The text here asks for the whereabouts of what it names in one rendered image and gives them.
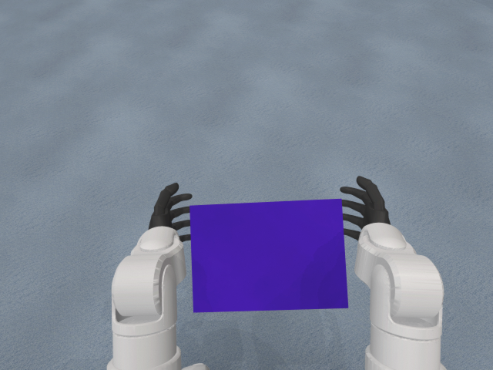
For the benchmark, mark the robot left forearm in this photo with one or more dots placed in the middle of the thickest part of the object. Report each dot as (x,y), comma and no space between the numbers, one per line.
(144,303)

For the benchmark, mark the robot right forearm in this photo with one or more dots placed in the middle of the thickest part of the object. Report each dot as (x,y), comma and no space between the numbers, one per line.
(407,295)

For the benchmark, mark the robot left hand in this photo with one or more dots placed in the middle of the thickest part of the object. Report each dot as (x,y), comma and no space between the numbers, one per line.
(163,215)

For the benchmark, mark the carton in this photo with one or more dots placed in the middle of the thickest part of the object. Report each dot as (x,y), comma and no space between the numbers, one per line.
(267,256)

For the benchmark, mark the robot right hand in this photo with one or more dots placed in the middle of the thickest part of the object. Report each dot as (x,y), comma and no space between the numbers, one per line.
(373,211)

